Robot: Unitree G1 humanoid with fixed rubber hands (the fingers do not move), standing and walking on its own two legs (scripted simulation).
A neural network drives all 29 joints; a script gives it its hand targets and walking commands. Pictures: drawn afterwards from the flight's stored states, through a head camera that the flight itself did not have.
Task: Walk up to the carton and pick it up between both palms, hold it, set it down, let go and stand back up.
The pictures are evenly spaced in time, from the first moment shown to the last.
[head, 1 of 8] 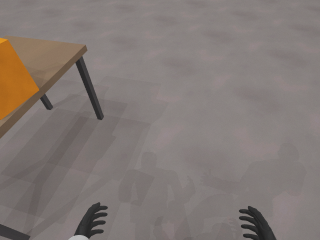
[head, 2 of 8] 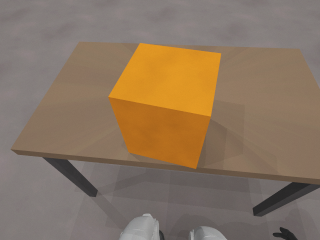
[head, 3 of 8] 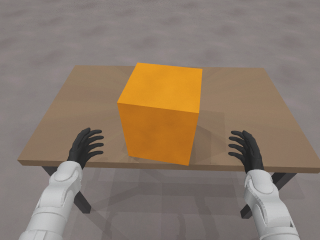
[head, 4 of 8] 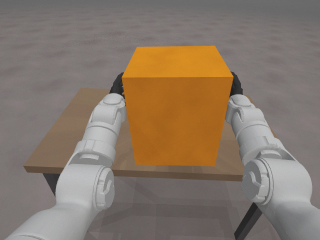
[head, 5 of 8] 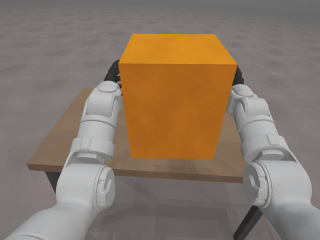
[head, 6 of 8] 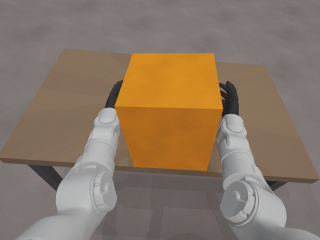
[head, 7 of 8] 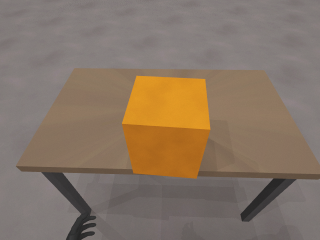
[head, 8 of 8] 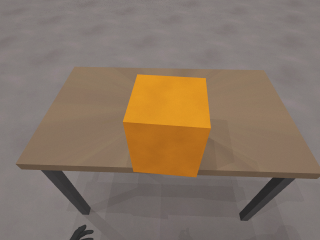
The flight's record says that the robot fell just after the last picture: no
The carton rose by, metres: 0.23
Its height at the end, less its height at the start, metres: +0.00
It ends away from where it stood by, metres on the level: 0.04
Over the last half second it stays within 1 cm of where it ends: yes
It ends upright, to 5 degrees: yes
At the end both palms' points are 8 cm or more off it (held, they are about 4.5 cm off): yes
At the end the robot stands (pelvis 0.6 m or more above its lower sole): yes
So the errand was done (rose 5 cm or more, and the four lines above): yes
